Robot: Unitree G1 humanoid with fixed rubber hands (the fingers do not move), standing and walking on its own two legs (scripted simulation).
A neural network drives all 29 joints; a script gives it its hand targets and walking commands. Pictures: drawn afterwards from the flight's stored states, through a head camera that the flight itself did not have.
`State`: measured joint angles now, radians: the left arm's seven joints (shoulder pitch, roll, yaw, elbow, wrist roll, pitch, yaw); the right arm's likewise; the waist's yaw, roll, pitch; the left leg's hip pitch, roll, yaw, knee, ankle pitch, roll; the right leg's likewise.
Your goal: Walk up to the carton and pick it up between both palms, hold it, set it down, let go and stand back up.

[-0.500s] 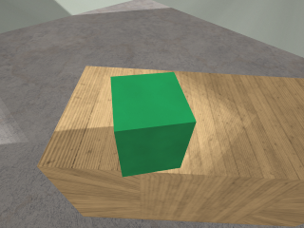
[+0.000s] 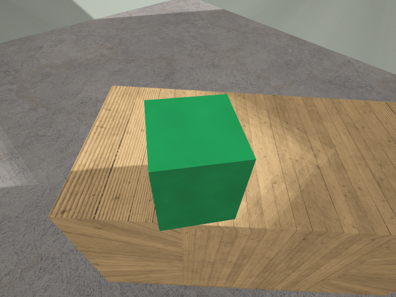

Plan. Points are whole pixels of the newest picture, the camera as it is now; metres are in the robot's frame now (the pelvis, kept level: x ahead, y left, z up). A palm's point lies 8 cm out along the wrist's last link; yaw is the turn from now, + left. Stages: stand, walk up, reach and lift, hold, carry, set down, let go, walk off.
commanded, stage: stand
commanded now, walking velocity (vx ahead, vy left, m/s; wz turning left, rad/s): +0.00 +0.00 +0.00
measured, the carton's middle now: (192, 163) +0.43 +0.02 +0.01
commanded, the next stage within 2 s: none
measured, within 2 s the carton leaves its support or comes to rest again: neither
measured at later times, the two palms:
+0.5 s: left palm out of the picture -0.01 +0.24 -0.14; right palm out of the picture -0.01 -0.24 -0.14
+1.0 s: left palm out of the picture -0.01 +0.23 -0.14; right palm out of the picture -0.01 -0.23 -0.14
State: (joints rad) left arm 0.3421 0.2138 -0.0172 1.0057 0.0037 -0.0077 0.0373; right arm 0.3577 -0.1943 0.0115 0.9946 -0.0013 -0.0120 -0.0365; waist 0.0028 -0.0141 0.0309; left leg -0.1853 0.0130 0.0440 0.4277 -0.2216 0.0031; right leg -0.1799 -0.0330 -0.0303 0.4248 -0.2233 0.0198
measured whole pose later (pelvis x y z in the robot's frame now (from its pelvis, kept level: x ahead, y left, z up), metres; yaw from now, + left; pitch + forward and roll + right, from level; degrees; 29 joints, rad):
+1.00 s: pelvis +0.01 +0.00 +0.00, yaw +0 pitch -1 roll +0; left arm 0.34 0.20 -0.02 1.04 0.00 -0.01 0.04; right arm 0.35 -0.18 0.01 1.04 0.00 -0.02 -0.04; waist 0.00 -0.01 0.03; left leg -0.18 0.01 0.04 0.42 -0.22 0.00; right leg -0.17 -0.03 -0.03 0.42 -0.23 0.02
